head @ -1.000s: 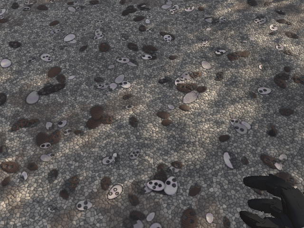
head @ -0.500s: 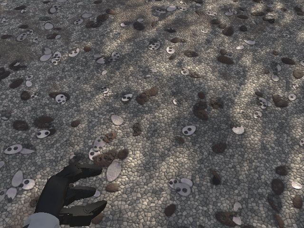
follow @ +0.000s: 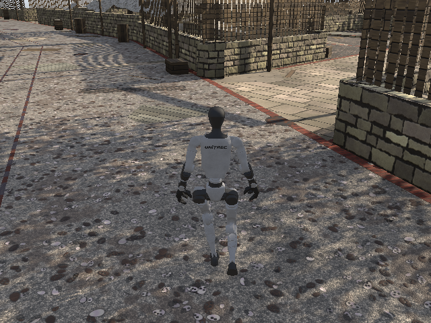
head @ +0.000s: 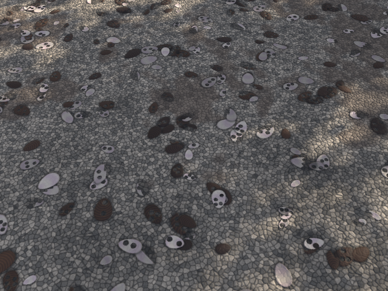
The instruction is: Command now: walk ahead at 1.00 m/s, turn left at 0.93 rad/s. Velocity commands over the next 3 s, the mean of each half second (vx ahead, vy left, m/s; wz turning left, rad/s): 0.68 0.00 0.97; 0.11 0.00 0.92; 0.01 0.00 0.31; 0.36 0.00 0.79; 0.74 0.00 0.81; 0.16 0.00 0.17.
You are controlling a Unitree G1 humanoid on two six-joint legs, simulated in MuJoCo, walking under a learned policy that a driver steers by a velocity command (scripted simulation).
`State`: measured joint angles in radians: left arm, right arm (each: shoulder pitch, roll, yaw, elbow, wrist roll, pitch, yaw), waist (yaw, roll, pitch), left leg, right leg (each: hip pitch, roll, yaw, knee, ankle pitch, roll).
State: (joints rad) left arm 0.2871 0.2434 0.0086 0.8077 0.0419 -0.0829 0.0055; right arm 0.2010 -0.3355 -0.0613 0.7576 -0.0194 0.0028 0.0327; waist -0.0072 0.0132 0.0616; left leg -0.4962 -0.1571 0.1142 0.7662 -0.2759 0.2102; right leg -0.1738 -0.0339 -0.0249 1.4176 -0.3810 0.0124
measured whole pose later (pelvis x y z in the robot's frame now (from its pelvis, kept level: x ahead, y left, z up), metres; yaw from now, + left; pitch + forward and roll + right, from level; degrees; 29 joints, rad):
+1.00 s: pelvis +0.48 +0.02 +0.04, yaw +55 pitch +2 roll -2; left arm 0.02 0.32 0.08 0.70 0.00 -0.01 0.01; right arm 0.15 -0.32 -0.08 0.55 0.00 0.04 -0.03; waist -0.02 -0.01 0.08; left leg -0.39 -0.07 -0.10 0.50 -0.15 0.06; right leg -0.53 -0.01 0.05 0.94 -0.39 0.07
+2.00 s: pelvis +0.53 +0.05 +0.05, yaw +88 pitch +2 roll +0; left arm 0.39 0.30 0.07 0.75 0.04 -0.06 0.00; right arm 0.21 -0.33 -0.09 0.63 -0.04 0.05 0.08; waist 0.04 0.03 -0.05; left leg -0.80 0.02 -0.08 1.27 -0.08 -0.02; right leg -0.05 -0.03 -0.16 0.34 -0.32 -0.01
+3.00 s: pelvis +0.30 +0.59 +0.03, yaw +117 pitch +0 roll -1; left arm 0.17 0.22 0.02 0.76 0.02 -0.02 -0.01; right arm 0.16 -0.24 -0.03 0.77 0.00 0.04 -0.04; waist 0.03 0.01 0.07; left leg -0.40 0.05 -0.09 0.70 -0.31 -0.04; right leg -0.39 0.08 -0.05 0.46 -0.08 -0.08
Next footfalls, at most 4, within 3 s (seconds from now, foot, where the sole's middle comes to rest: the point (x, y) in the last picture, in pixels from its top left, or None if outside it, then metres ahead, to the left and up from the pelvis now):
0.34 right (239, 263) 0.55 -0.11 -0.73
0.76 left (160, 289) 0.47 0.15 -0.73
1.16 right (206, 236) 0.65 0.00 -0.73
1.44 left None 0.41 0.09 -0.73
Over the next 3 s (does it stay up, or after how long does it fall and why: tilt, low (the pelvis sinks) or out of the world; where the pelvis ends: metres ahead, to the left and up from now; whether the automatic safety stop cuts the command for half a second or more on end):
stays up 0.30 0.59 0.03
